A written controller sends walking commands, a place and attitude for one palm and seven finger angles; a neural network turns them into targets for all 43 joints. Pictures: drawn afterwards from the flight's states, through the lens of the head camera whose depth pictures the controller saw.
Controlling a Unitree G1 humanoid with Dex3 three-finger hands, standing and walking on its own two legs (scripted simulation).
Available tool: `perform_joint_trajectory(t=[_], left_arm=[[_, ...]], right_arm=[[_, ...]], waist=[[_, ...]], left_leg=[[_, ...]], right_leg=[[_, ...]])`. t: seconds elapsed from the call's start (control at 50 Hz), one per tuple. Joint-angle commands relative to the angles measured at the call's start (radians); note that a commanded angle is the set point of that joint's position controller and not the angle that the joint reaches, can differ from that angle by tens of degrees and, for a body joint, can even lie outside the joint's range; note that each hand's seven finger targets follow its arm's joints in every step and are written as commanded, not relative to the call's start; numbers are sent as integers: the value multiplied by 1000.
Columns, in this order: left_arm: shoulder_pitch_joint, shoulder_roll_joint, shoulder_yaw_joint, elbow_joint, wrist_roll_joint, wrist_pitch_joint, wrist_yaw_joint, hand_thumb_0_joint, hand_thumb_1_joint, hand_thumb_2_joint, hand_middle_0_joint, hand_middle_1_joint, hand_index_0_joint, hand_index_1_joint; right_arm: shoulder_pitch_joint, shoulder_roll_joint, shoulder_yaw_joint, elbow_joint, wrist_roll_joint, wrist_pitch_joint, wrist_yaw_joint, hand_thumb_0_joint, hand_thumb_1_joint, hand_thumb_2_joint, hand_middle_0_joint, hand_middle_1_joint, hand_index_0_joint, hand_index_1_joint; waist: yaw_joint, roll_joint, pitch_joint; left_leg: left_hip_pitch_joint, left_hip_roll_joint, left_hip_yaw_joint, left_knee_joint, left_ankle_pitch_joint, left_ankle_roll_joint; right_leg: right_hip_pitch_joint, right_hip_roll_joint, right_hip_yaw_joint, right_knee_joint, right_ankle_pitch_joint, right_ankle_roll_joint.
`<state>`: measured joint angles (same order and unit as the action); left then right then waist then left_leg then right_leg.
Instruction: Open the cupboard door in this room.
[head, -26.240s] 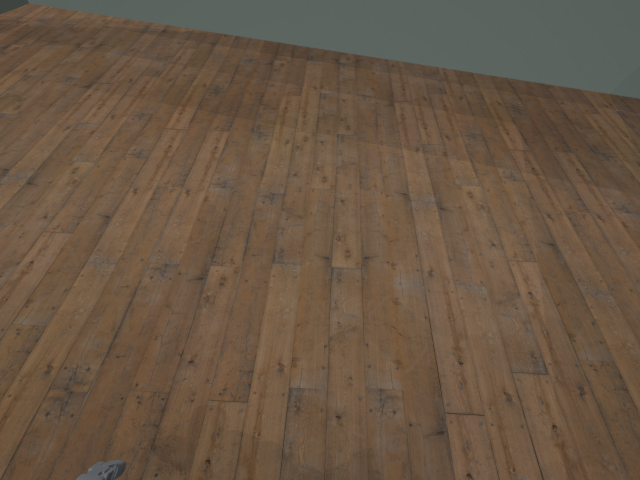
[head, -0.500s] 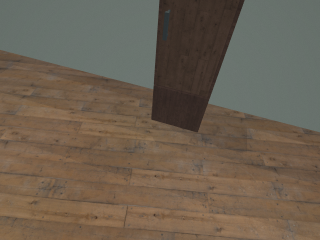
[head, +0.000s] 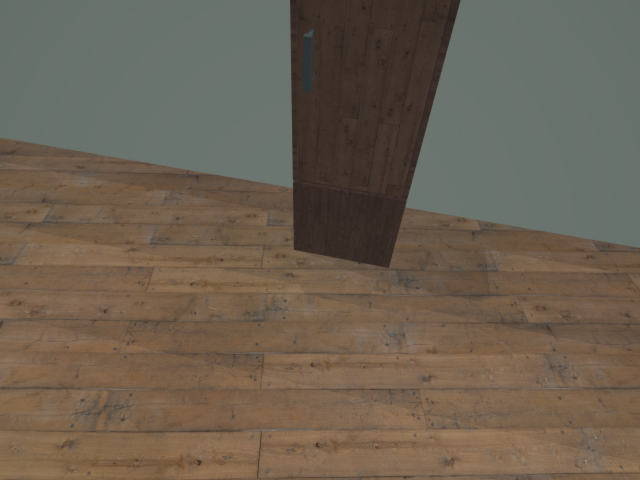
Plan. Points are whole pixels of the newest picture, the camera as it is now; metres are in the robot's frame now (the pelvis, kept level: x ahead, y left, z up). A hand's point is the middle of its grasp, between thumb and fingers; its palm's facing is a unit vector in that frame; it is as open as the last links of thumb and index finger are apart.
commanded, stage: stand and wait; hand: left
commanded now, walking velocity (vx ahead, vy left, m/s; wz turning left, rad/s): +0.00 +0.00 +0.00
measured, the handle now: (309, 61) +1.09 +0.09 +0.05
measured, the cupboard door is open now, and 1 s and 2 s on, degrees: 0 0 0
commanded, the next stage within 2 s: look at it before walking up in 0.84 s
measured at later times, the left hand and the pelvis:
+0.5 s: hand out of the picture -0.04 +0.10 -0.18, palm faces +0.08 -0.99 -0.12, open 7.4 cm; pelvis +0.01 -0.03 +0.00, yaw +1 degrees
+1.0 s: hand out of the picture -0.04 +0.12 -0.18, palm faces +0.07 -0.98 -0.18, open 7.4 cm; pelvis +0.00 -0.04 +0.00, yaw +1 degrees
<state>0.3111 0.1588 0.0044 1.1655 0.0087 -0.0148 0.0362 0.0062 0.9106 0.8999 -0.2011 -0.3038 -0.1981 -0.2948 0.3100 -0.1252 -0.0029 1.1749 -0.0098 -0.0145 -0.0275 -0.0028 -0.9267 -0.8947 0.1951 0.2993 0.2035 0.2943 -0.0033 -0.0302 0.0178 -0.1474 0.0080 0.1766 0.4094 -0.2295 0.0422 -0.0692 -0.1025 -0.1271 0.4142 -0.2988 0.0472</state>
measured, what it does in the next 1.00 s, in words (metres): stands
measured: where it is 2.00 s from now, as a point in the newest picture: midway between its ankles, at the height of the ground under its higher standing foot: outside the picture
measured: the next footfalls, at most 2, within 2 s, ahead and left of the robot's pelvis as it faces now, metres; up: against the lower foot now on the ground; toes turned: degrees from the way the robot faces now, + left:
left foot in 1.84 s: +0.11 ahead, +0.14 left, +0.00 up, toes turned +16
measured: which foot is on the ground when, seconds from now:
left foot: down 0.00-1.00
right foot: down 0.00-1.00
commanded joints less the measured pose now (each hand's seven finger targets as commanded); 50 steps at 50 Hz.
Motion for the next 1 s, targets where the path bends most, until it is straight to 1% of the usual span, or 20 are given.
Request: perform_joint_trajectory(t=[0.0, 0.02, 0.04, 0.06, 0.08, 0.1, 0.12, 0.14, 0.16, 0.18, 0.26, 0.32, 0.46, 0.54, 0.58, 0.64, 0.66, 0.72, 0.78, 0.98], left_arm=[[69, 27, 0, -29, 12, 1, -7, 0, 900, 900, -200, -300, -200, -300], [76, 22, -3, -30, 13, 1, -6, 0, 900, 900, -200, -300, -200, -300], [91, 23, -3, -25, 11, -1, -4, 0, 900, 900, -200, -300, -200, -300], [108, 22, -3, -18, 8, -4, -1, 0, 900, 900, -200, -300, -200, -300], [123, 28, -4, -12, 4, -8, 3, 0, 900, 900, -200, -300, -200, -300], [135, 32, -4, -6, 1, -11, 7, 0, 900, 900, -200, -300, -200, -300], [140, 34, -3, -4, -1, -14, 11, 0, 900, 900, -200, -300, -200, -300], [139, 36, -4, -5, -3, -16, 13, 0, 900, 900, -200, -300, -200, -300], [134, 34, -3, -8, -4, -18, 15, 0, 900, 900, -200, -300, -200, -300], [134, 32, -3, -8, -5, -18, 18, 0, 900, 900, -200, -300, -200, -300], [143, 25, -4, -10, -4, -18, 21, 0, 900, 900, -200, -300, -200, -300], [145, 22, -3, -10, -4, -17, 22, 0, 900, 900, -200, -300, -200, -300], [156, 7, -6, -4, 0, -14, 21, 0, 900, 900, -200, -300, -200, -300], [159, 11, -4, -2, 1, -17, 21, 0, 900, 900, -200, -300, -200, -300], [153, 14, -3, -5, 1, -16, 20, 0, 900, 900, -200, -300, -200, -300], [155, 16, -2, -5, 1, -17, 19, 0, 900, 900, -200, -300, -200, -300], [152, 22, -2, -8, 1, -17, 19, 0, 900, 900, -200, -300, -200, -300], [144, 32, 0, -9, 1, -18, 18, 0, 900, 900, -200, -300, -200, -300], [142, 35, 1, -12, 1, -17, 17, 0, 900, 900, -200, -300, -200, -300], [110, 66, 9, -29, 1, -17, 14, 0, 900, 900, -200, -300, -200, -300]], right_arm=[[67, -127, -34, -27, -2, -4, 2, 0, -900, -900, 200, 300, 200, 300], [69, -115, -31, -28, -1, -5, 1, 0, -900, -900, 200, 300, 200, 300], [71, -104, -28, -26, 2, -5, 0, 0, -900, -900, 200, 300, 200, 300], [72, -91, -23, -27, 2, -9, -1, 0, -900, -900, 200, 300, 200, 300], [82, -75, -17, -22, 3, -13, -2, 0, -900, -900, 200, 300, 200, 300], [87, -66, -15, -18, 3, -17, -4, 0, -900, -900, 200, 300, 200, 300], [96, -62, -13, -14, 3, -19, -5, 0, -900, -900, 200, 300, 200, 300], [101, -65, -13, -12, 2, -18, -6, 0, -900, -900, 200, 300, 200, 300], [111, -57, -12, -6, 2, -19, -7, 0, -900, -900, 200, 300, 200, 300], [114, -54, -10, 1, 2, -20, -8, 0, -900, -900, 200, 300, 200, 300], [111, -43, -10, 8, 5, -16, -10, 0, -900, -900, 200, 300, 200, 300], [108, -38, -11, 9, 5, -14, -12, 0, -900, -900, 200, 300, 200, 300], [79, -38, -13, -2, 7, -7, -15, 0, -900, -900, 200, 300, 200, 300], [71, -48, -16, -8, 7, -6, -15, 0, -900, -900, 200, 300, 200, 300], [67, -52, -14, -11, 6, -6, -15, 0, -900, -900, 200, 300, 200, 300], [59, -60, -17, -16, 6, -5, -15, 0, -900, -900, 200, 300, 200, 300], [57, -61, -16, -18, 6, -6, -14, 0, -900, -900, 200, 300, 200, 300], [54, -71, -19, -19, 5, -6, -14, 0, -900, -900, 200, 300, 200, 300], [48, -75, -18, -22, 6, -5, -13, 0, -900, -900, 200, 300, 200, 300], [32, -97, -23, -30, 5, -6, -9, 0, -900, -900, 200, 300, 200, 300]], waist=[[1, 110, 151], [7, 105, 159], [13, 75, 153], [18, 52, 154], [18, 20, 133], [17, -12, 111], [13, -45, 95], [12, -54, 86], [7, -42, 71], [7, -37, 74], [4, 4, 66], [1, 33, 74], [0, 43, 110], [1, 14, 91], [0, 28, 103], [2, 17, 98], [0, 24, 89], [0, 15, 89], [4, 12, 109], [7, 21, 108]], left_leg=[[-67, 193, -249, -216, -241, 22], [-83, 189, -243, -207, -199, 25], [-94, 177, -228, -182, -140, 21], [-94, 162, -196, -149, -50, 14], [-86, 142, -165, -103, 73, 7], [-64, 129, -137, -65, 163, 0], [-48, 125, -126, -43, 213, -5], [-42, 124, -123, -30, 243, -9], [-34, 125, -121, -30, 272, -12], [-25, 125, -121, -31, 291, -14], [-1, 125, -120, -27, 302, -14], [5, 125, -122, -33, 287, -17], [11, 127, -126, -42, 229, -18], [22, 129, -129, -36, 241, -20], [14, 127, -129, -44, 224, -21], [18, 129, -131, -43, 215, -22], [21, 129, -130, -44, 219, -21], [20, 130, -128, -45, 215, -24], [10, 131, -131, -53, 195, -23], [2, 131, -137, -64, 164, -24]], right_leg=[[-176, -2, -6, 33, -41, -43], [-168, -7, 2, 22, -10, -42], [-142, -15, 12, 1, 17, -45], [-122, -27, 25, -19, 60, -45], [-93, -39, 38, -33, 115, -46], [-79, -49, 46, -42, 168, -48], [-68, -55, 53, -44, 219, -51], [-60, -57, 51, -42, 260, -55], [-50, -59, 50, -40, 294, -56], [-50, -59, 48, -42, 311, -54], [-50, -57, 49, -63, 327, -54], [-53, -54, 50, -78, 308, -56], [-85, -50, 56, -111, 263, -56], [-71, -51, 55, -114, 296, -58], [-73, -51, 56, -119, 276, -58], [-74, -51, 58, -126, 270, -60], [-69, -52, 60, -125, 277, -61], [-65, -51, 59, -125, 285, -63], [-77, -50, 59, -133, 247, -62], [-81, -48, 65, -142, 196, -67]])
